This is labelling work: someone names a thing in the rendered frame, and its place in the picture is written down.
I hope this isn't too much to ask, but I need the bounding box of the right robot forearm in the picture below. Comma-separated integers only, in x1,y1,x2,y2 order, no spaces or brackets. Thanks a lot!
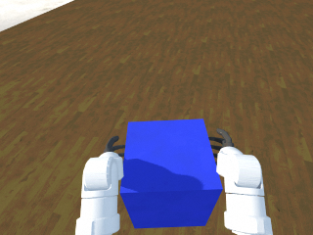
216,146,273,235

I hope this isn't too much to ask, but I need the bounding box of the carton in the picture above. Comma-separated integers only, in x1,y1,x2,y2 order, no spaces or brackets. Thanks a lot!
119,118,223,229

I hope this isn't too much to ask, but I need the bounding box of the left robot forearm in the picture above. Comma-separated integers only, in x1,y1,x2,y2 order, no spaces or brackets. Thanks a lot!
75,152,124,235

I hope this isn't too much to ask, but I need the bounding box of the robot right hand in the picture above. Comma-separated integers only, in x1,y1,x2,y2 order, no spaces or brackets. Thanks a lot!
208,128,235,165

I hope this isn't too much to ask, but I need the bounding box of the robot left hand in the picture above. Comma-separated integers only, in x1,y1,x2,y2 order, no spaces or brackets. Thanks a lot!
104,135,125,164

